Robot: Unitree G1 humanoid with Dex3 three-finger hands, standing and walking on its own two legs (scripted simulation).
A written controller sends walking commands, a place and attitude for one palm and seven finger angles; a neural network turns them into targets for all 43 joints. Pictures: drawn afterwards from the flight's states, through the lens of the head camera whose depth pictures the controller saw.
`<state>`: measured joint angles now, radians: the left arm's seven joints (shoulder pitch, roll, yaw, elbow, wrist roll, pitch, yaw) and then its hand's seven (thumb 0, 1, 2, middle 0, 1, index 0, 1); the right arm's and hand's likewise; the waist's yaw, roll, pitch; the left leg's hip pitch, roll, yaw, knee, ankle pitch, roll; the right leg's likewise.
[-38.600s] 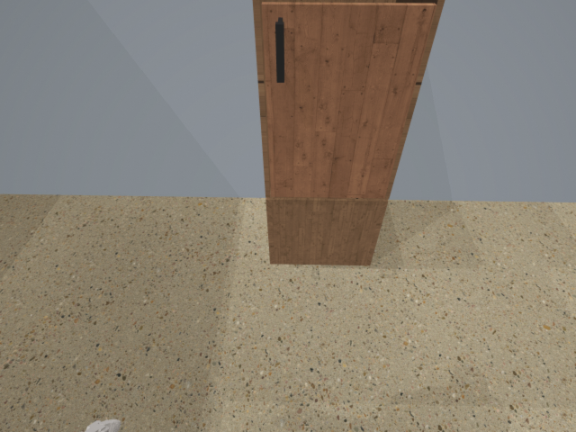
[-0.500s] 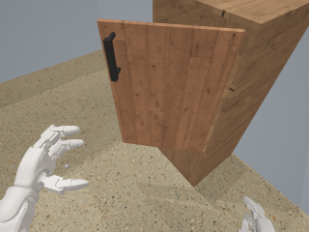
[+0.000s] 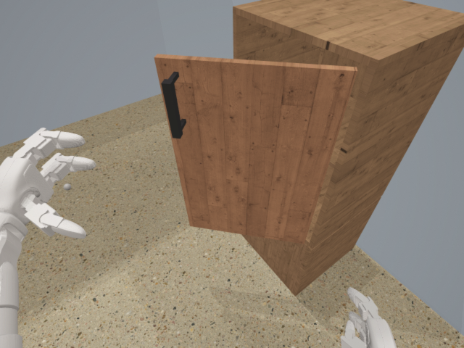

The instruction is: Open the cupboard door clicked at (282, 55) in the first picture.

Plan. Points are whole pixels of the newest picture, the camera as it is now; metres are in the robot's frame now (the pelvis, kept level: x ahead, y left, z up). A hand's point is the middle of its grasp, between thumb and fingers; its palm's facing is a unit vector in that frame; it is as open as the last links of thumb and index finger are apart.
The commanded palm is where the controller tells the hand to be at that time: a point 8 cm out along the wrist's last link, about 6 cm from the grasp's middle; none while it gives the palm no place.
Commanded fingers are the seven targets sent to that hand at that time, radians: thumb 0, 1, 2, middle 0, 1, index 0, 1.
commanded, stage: raise the hand with hooked fingers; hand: left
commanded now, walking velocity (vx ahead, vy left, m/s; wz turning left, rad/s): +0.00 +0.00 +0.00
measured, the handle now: (176, 105) +0.55 +0.18 +0.16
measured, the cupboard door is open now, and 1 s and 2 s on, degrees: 43 43 43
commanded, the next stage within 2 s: move the hooked fingers beside the handle in 0.54 s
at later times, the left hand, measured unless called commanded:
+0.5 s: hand (75, 179) +0.30 +0.27 +0.18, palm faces +0.04 -1.00 -0.09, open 13.9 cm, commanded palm +0.26 +0.31 +0.18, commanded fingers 0.00 -0.50 0.30 -0.30 -1.20 -0.30 -1.20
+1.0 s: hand (97, 161) +0.34 +0.26 +0.18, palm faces -0.03 -1.00 -0.06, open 13.9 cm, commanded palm +0.32 +0.30 +0.18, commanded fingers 0.00 -0.50 0.30 -0.30 -1.20 -0.30 -1.20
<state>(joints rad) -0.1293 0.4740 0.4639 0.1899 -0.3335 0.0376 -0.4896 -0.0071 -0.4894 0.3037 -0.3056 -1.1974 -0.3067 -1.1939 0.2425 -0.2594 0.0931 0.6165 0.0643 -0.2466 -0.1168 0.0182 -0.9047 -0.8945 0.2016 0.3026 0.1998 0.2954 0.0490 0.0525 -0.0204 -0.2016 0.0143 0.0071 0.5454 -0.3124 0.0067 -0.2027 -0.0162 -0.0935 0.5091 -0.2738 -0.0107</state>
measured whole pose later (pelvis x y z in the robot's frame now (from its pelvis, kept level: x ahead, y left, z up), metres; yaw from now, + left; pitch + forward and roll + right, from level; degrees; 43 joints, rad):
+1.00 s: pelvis +0.00 +0.00 +0.00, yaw -1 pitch +0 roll +0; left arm -0.38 0.49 0.42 0.47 -0.28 0.05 -0.49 -0.01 -0.50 0.30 -0.30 -1.20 -0.31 -1.20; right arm 0.25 -0.29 0.07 0.63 0.07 -0.23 -0.13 0.02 -0.91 -0.89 0.20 0.30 0.20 0.30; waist 0.01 0.05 -0.01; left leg -0.22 0.01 0.02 0.52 -0.30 0.01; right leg -0.24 -0.02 -0.08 0.51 -0.26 -0.01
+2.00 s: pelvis +0.01 +0.01 +0.00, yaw -2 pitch +8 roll -1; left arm -0.85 0.62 0.44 1.07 -0.16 -0.13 -0.46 -0.01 -0.50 0.30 -0.30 -1.20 -0.30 -1.20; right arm 0.39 -0.31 0.04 0.69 0.05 -0.09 -0.10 0.01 -0.91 -0.89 0.20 0.30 0.20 0.30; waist -0.10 0.03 -0.04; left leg -0.40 0.01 0.04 0.58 -0.33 0.02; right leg -0.41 -0.02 -0.06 0.55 -0.28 0.00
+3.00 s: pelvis +0.01 +0.01 -0.01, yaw -2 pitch +11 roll -2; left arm -0.98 0.68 0.44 1.22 -0.13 -0.17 -0.46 -0.01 -0.50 0.30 -0.30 -1.20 -0.30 -1.20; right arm 0.37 -0.31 0.05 0.65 0.04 -0.01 -0.08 0.01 -0.91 -0.89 0.20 0.30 0.20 0.30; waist -0.13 0.02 -0.06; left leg -0.49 0.02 0.03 0.65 -0.35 0.03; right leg -0.49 -0.01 -0.06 0.58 -0.28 0.01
